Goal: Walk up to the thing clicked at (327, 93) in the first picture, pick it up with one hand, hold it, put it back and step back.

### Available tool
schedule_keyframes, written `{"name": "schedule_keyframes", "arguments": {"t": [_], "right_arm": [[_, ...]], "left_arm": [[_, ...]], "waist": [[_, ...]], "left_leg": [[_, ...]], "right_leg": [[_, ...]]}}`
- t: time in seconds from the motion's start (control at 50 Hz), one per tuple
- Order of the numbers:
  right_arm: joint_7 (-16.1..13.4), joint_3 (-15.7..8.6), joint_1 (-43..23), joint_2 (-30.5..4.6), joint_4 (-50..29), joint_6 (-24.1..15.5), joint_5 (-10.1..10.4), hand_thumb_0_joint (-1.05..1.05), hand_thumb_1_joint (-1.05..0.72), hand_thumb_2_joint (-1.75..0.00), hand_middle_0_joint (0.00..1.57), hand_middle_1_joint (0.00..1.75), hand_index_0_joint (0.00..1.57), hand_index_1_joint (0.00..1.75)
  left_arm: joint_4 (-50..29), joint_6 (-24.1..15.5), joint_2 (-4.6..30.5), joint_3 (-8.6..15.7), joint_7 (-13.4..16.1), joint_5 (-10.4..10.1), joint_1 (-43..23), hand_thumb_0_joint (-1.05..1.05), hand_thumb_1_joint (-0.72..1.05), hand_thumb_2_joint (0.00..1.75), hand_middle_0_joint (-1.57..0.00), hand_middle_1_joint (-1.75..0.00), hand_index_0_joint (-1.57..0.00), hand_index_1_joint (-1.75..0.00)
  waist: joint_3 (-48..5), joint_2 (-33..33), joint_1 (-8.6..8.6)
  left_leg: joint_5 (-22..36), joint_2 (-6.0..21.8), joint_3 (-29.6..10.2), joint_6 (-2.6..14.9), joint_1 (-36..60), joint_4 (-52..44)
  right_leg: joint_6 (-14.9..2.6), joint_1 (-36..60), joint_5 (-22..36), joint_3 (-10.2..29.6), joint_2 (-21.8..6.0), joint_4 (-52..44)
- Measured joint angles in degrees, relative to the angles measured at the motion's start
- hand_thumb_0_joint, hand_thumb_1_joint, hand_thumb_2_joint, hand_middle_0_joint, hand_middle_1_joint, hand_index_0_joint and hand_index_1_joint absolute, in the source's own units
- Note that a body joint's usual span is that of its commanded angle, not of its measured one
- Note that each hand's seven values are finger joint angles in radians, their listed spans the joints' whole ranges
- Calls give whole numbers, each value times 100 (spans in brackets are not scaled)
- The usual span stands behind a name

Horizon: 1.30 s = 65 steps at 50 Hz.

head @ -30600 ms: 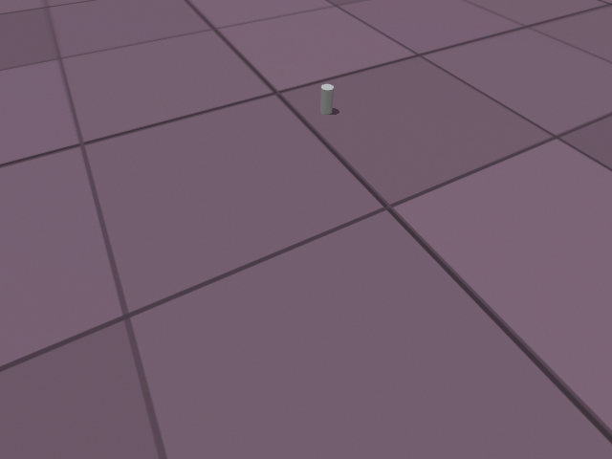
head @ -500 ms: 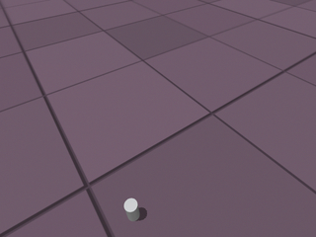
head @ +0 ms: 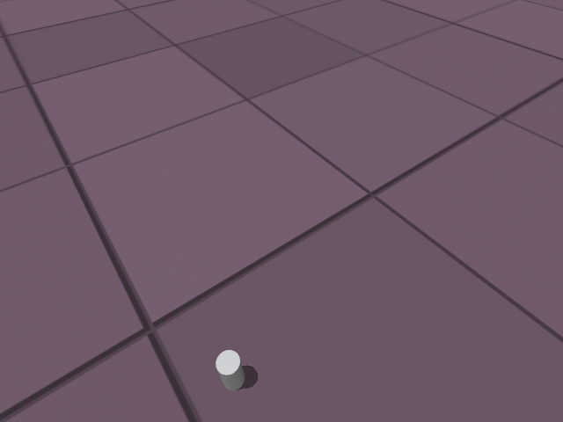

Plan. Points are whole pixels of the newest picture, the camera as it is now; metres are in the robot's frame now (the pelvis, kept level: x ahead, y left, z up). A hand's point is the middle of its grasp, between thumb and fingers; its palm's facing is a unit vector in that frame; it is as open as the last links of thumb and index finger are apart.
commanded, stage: stand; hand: left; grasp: from the side
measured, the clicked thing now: (230, 370) +0.42 +0.19 -0.70
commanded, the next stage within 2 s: step back in 0.76 s
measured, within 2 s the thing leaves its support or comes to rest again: neither
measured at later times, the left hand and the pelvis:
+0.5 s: hand out of the picture +0.10 +0.25 -0.16, palm faces -0.01 -0.94 -0.35, open 7.4 cm; pelvis +0.03 +0.00 +0.00, yaw +0 degrees
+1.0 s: hand out of the picture +0.11 +0.29 -0.17, palm faces -0.03 -0.92 -0.39, open 7.4 cm; pelvis -0.01 +0.02 -0.01, yaw -1 degrees
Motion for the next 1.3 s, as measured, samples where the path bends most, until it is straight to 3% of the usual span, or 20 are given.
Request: {"name": "schedule_keyframes", "arguments": {"t": [0.76,0.9,0.98,1.0,1.04,1.06,1.1,1.14,1.2,1.3], "right_arm": [[-25,9,-352,-85,-36,-38,29,0,-91,-90,21,30,20,30],[49,-152,-608,-260,-466,151,120,0,-90,-90,21,30,20,30],[102,-255,-530,-380,-725,257,112,0,-91,-90,21,30,20,30],[116,-270,-468,-396,-778,259,118,0,-91,-90,21,30,20,30],[125,-295,-300,-442,-861,227,96,0,-91,-90,21,30,20,30],[109,-325,-243,-441,-866,207,56,0,-91,-90,21,30,20,30],[81,-333,-201,-314,-849,199,-34,0,-91,-90,21,30,20,30],[73,-294,-118,-201,-896,215,-79,0,-91,-90,21,30,20,30],[9,-263,-25,-104,-984,228,-104,0,-90,-90,21,30,20,30],[-99,-284,-72,-67,-1241,179,-42,0,-90,-90,21,30,21,30]], "left_arm": [[-106,-19,2,29,0,-33,-223,1,90,89,-21,-30,-20,-30],[-600,76,145,267,34,-115,-369,1,90,89,-21,-30,-21,-30],[-915,172,264,325,59,1,-426,1,90,89,-21,-30,-21,-30],[-982,198,304,329,65,15,-439,1,90,89,-21,-30,-21,-30],[-1118,269,375,319,70,8,-479,1,90,89,-21,-30,-21,-30],[-1184,308,413,322,75,-20,-533,1,90,89,-21,-30,-21,-30],[-1290,387,506,360,123,-53,-670,1,90,89,-21,-30,-20,-30],[-1381,424,526,373,177,-60,-675,1,90,89,-20,-30,-20,-30],[-1447,445,477,327,184,-90,-584,1,90,89,-20,-30,-20,-30],[-1549,421,361,292,133,-58,-277,1,90,89,-20,-30,-20,-30]], "waist": [[-39,-14,-13],[434,22,-73],[603,-125,-65],[605,-164,-92],[569,-167,-155],[583,-197,-166],[763,-383,-122],[828,-421,-157],[795,-391,-199],[812,-352,-149]], "left_leg": [[-115,56,17,-34,286,-288],[-451,28,-16,98,-633,1067],[-1458,-260,-33,247,-1091,2258],[-1432,-277,-19,269,-1086,2258],[-753,-197,-17,261,-899,1702],[-982,-217,-23,265,-859,1585],[-1049,-304,63,342,-873,1653],[-925,-274,52,383,-875,1561],[-672,-223,54,418,-865,1245],[-539,-231,280,478,-893,1150]], "right_leg": [[-13,251,-134,7,57,-234],[-48,-346,-259,17,50,416],[11,-747,-332,149,-137,837],[50,-846,-360,157,-183,946],[135,-1083,-470,130,-217,1257],[64,-1249,-553,191,-224,1514],[-94,-1533,-1482,767,21,2334],[-169,-1756,-2096,1087,425,3198],[-192,-1948,-2057,1215,788,4070],[-38,-1697,-1799,1177,759,4153]]}}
